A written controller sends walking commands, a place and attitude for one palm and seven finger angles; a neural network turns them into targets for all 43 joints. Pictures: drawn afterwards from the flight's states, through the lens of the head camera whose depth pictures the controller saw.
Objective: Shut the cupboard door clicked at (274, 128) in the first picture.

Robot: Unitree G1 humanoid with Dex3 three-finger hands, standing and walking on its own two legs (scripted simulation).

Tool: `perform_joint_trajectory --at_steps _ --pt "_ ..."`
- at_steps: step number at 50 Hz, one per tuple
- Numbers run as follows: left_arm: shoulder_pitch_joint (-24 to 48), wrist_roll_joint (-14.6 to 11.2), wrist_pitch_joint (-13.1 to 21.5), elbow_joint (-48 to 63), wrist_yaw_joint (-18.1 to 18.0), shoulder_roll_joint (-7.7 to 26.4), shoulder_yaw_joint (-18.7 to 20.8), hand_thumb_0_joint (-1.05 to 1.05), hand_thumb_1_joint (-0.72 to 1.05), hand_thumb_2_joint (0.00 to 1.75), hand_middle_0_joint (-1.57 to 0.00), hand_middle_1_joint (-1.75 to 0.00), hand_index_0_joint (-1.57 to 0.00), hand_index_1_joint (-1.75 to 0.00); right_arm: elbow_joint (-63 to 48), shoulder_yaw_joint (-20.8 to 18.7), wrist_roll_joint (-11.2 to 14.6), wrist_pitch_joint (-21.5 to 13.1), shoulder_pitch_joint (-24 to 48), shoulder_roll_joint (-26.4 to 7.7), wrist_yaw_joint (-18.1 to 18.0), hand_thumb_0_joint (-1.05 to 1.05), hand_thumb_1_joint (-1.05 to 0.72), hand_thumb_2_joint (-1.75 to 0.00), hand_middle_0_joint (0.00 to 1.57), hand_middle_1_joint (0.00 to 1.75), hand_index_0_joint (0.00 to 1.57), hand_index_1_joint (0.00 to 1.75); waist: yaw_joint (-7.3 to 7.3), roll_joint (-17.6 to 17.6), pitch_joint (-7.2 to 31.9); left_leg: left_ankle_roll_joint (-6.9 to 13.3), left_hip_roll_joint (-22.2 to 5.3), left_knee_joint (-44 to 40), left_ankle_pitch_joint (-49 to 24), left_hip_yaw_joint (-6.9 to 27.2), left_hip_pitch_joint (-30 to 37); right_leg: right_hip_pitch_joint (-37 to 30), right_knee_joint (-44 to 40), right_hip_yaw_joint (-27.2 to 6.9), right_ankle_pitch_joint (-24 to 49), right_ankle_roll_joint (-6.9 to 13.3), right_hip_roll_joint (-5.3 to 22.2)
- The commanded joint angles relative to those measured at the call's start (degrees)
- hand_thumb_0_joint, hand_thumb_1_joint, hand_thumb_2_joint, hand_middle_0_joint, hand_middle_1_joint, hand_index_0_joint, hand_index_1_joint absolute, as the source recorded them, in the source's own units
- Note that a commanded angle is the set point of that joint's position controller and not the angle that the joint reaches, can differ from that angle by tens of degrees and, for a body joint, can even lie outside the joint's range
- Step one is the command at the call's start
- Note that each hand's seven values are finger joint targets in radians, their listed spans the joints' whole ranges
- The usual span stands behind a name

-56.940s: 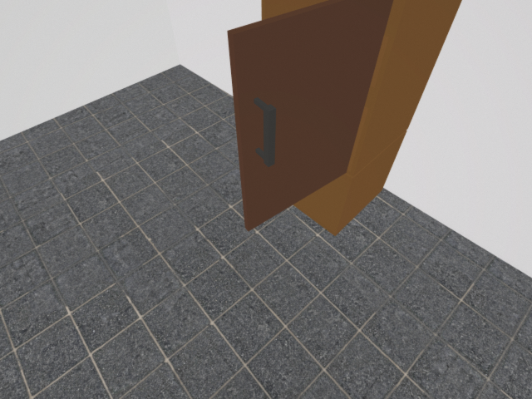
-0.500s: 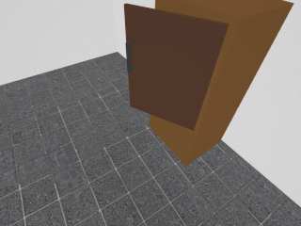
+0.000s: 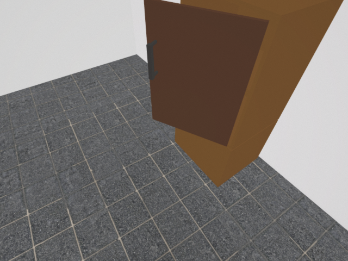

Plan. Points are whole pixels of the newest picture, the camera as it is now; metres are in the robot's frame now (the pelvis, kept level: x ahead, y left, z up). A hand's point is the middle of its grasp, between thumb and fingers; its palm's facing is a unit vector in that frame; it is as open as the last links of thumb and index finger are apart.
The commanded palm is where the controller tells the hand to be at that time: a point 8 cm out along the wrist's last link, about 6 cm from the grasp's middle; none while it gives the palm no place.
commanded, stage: look to check the result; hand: left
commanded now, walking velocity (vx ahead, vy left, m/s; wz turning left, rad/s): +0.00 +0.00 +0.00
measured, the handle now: (153, 60) +0.84 +0.13 +0.03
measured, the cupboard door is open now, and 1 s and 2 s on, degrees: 28 28 28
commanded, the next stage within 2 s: walk to a spot facing it in 0.18 s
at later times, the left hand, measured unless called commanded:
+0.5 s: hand out of the picture -0.02 +0.18 -0.18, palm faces +0.09 -0.97 -0.22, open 7.4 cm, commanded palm none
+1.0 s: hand out of the picture +0.04 +0.24 -0.16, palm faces +0.34 -0.90 -0.29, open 7.4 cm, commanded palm none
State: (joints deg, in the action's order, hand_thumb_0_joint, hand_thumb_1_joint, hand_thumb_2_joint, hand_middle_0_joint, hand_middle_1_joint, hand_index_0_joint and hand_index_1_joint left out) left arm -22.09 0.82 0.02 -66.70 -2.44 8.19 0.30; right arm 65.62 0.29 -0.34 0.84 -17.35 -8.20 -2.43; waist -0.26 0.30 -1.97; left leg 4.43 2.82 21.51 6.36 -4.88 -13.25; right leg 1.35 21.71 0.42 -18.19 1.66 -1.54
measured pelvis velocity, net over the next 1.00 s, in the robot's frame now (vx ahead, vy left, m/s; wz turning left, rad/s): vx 0.00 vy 0.00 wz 0.37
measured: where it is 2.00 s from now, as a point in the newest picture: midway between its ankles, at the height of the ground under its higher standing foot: outside the picture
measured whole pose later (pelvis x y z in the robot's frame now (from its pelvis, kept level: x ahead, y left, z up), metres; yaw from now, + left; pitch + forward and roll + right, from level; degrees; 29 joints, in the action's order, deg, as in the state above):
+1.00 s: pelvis +0.00 +0.00 +0.00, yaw +21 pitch +2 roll -2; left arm -6.3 1.7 -2.5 -49.2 -1.0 13.8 4.1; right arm 52.8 -3.8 -1.9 3.3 -11.4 -13.9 -0.1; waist -2.2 -2.5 -5.1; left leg 2.5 3.2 27.8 6.7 5.5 -22.7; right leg 22.3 45.6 -1.1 -24.4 -2.5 0.8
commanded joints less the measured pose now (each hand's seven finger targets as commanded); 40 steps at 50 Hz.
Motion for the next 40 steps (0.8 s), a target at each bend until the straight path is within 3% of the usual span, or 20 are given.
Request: perform_joint_trajectory --at_steps 1,8,15,18,22,24,26,28,29,30,31,32,33,34,35,36,37,38,40 --pt "-5.1 -0.2 0.3 0.2 -0.2 5.7 0.5 0.0 0.9 0.9 -0.2 -0.3 -0.2 -0.3 -1.2 -1.3 -0.2 -0.7 -2.8 -7.2 -0.3 0.0 -0.9 -0.9 0.2 0.3 0.2 0.3 -0.34 0.0 -5.1 -1.1 -8.8 -5.3 3.6 11.0 5.2 11.2 -6.1 -5.3 2.2 1.7 6.5" --pt "-4.1 0.0 0.4 0.6 -0.1 6.9 0.8 0.0 0.9 0.9 -0.2 -0.3 -0.2 -0.3 -1.7 -1.6 -0.1 -0.9 -1.5 -8.4 -0.2 0.0 -0.9 -0.9 0.2 0.3 0.2 0.3 -0.16 0.0 -3.5 -1.1 -9.0 -5.6 2.9 11.3 6.4 10.5 -6.2 -5.0 3.0 1.6 6.5" --pt "-2.2 0.0 0.3 0.8 0.1 7.8 0.8 0.0 0.9 0.9 -0.2 -0.3 -0.2 -0.3 -1.8 -1.6 -0.2 -0.8 -0.4 -9.1 -0.1 0.0 -0.9 -0.9 0.2 0.3 0.2 0.3 -0.4 -0.5 -4.6 -1.4 -9.0 -6.2 3.9 11.5 5.9 10.7 -6.6 -5.2 2.4 1.5 6.7" --pt "-2.8 0.0 -0.4 1.3 -0.3 6.5 1.0 0.0 0.9 0.9 -0.2 -0.3 -0.2 -0.3 -2.5 -1.5 -0.2 -0.3 -1.0 -7.2 0.2 0.0 -0.9 -0.9 0.2 0.3 0.2 0.3 -0.18 -0.5 -3.4 -1.3 -8.6 -3.6 0.6 12.2 2.9 8.9 -3.6 -3.2 3.4 1.0 7.2" --pt "-1.6 0.1 -1.1 3.9 -0.5 8.2 2.6 0.0 0.9 0.9 -0.2 -0.3 -0.2 -0.3 -4.8 -2.5 -0.5 0.6 0.6 -8.6 0.6 0.0 -0.9 -0.9 0.2 0.3 0.2 0.3 0.34 -0.2 -3.6 -1.0 -8.0 0.3 1.1 14.7 -4.2 7.4 -0.6 -2.0 2.2 2.0 9.0" --pt "-1.0 0.3 -1.1 5.1 -0.5 9.3 3.4 0.0 0.9 0.9 -0.2 -0.3 -0.2 -0.3 -6.1 -3.0 -0.5 0.9 1.0 -8.5 1.0 0.0 -0.9 -0.9 0.2 0.3 0.2 0.3 0.4 2.5 -2.4 -1.7 -6.0 5.6 0.8 13.2 -7.3 5.8 -1.0 -3.4 3.7 4.0 12.5" --pt "1.8 0.4 -1.0 7.4 -0.6 10.5 4.0 0.0 0.9 0.9 -0.2 -0.3 -0.2 -0.3 -7.5 -3.5 -0.7 1.4 1.1 -7.6 1.3 0.0 -0.9 -0.9 0.2 0.3 0.2 0.3 0.11 7.8 -3.1 -3.4 -3.2 17.4 5.1 6.8 -10.0 6.1 -2.2 -5.9 10.5 7.7 19.4" --pt "4.0 0.8 -0.8 9.4 -0.8 11.0 4.3 0.0 0.9 0.9 -0.2 -0.3 -0.2 -0.3 -9.4 -4.2 -1.0 1.8 3.0 -7.4 1.6 0.0 -0.9 -0.9 0.2 0.3 0.2 0.3 0.02 6.7 -4.3 -4.4 -4.2 30.9 19.3 4.0 -14.6 5.7 -0.9 -5.7 27.3 11.0 23.8" --pt "5.3 1.1 -0.6 10.1 -0.9 12.3 4.8 0.0 0.9 0.9 -0.2 -0.3 -0.2 -0.3 -10.4 -4.2 -0.7 1.8 4.1 -7.1 1.8 0.0 -0.9 -0.9 0.2 0.3 0.2 0.3 -0.26 4.9 -6.5 -4.8 -5.9 30.8 22.7 3.9 -16.6 4.5 1.4 -4.3 33.6 11.3 25.0" --pt "5.9 1.1 -0.5 10.6 -0.9 13.4 5.1 0.0 0.9 0.9 -0.2 -0.3 -0.2 -0.3 -11.2 -4.0 -0.7 1.8 4.1 -6.8 2.0 0.0 -0.9 -0.9 0.2 0.3 0.2 0.3 -0.68 4.3 -6.0 -4.9 -6.4 26.3 22.8 3.1 -16.3 2.2 5.1 -1.4 39.8 10.0 24.2" --pt "6.1 0.9 -0.4 11.0 -0.8 14.2 5.4 0.0 0.9 0.9 -0.2 -0.3 -0.2 -0.3 -11.4 -4.0 -0.8 1.8 2.7 -7.0 2.1 0.0 -0.9 -0.9 0.2 0.3 0.2 0.3 -1.54 3.9 -4.6 -4.9 -5.8 20.2 18.4 1.2 -12.4 2.0 10.6 1.5 44.1 7.8 22.6" --pt "5.8 0.5 -0.5 11.5 -0.4 14.9 5.5 0.0 0.9 0.9 -0.2 -0.3 -0.2 -0.3 -11.0 -4.1 -1.1 1.7 -0.7 -7.5 2.1 0.0 -0.9 -0.9 0.2 0.3 0.2 0.3 -2.75 2.2 -1.9 -4.3 -4.1 14.5 8.7 -0.2 -5.3 4.5 17.9 5.4 43.3 4.4 19.8" --pt "5.5 0.0 -0.8 12.4 -0.1 13.6 5.5 0.0 0.9 0.9 -0.2 -0.3 -0.2 -0.3 -10.6 -4.7 -1.3 1.1 -4.6 -10.7 2.1 0.0 -0.9 -0.9 0.2 0.3 0.2 0.3 -4.15 -7.0 0.8 0.0 -9.7 7.1 -13.6 11.1 3.3 13.9 29.3 8.6 30.2 -0.7 13.8" --pt "5.7 -0.7 -1.0 15.1 0.1 10.3 4.6 0.0 0.9 0.9 -0.2 -0.3 -0.2 -0.3 -10.7 -5.7 -1.6 0.7 -7.2 -15.4 1.7 0.0 -0.9 -0.9 0.2 0.3 0.2 0.3 -4.13 -20.7 2.6 9.1 -22.6 1.0 -33.6 31.8 7.8 24.9 42.3 7.7 -12.7 -4.0 5.3" --pt "7.9 0.1 -1.6 16.0 -0.3 11.0 4.7 0.0 0.9 0.9 -0.2 -0.3 -0.2 -0.3 -10.0 -6.0 -1.4 1.1 -7.6 -16.3 1.6 0.0 -0.9 -0.9 0.2 0.3 0.2 0.3 -4.55 -9.7 4.4 9.5 -23.9 -3.5 -13.6 32.9 4.1 23.6 45.7 0.2 -19.7 -2.5 5.0" --pt "10.7 0.1 -2.0 16.7 -0.3 10.2 4.9 0.0 0.9 0.9 -0.2 -0.3 -0.2 -0.3 -11.5 -6.2 -1.5 1.0 -4.9 -16.9 1.3 0.0 -0.9 -0.9 0.2 0.3 0.2 0.3 -3.8 -7.8 2.4 8.4 -23.2 -6.1 3.7 35.4 -0.7 26.0 46.7 -1.7 -16.3 -2.5 5.9" --pt "12.5 0.4 -2.2 16.8 0.1 10.4 5.0 0.0 0.9 0.9 -0.2 -0.3 -0.2 -0.3 -12.5 -6.0 -1.6 1.0 -1.9 -16.0 1.3 0.0 -0.9 -0.9 0.2 0.3 0.2 0.3 -3.19 -6.9 -0.6 7.0 -21.6 -8.7 15.7 34.6 -5.9 26.6 46.5 -3.0 -11.9 -2.7 6.7" --pt "12.8 0.6 -2.1 17.1 0.6 10.7 5.0 0.0 0.9 0.9 -0.2 -0.3 -0.2 -0.3 -13.3 -5.7 -1.8 0.7 0.3 -15.2 1.2 0.0 -0.9 -0.9 0.2 0.3 0.2 0.3 -2.04 -4.0 -1.4 6.1 -19.7 -9.1 18.8 33.3 -7.9 26.6 44.6 -3.4 -8.6 -2.9 6.7" --pt "11.2 0.7 -2.1 16.8 1.0 9.8 5.1 0.0 0.9 0.9 -0.2 -0.3 -0.2 -0.3 -14.2 -5.8 -1.8 0.5 2.6 -15.3 1.1 0.0 -0.9 -0.9 0.2 0.3 0.2 0.3 -1.03 -4.0 0.6 5.2 -17.0 -8.4 16.8 29.6 -6.1 26.3 40.2 -2.5 -6.2 -3.6 5.8"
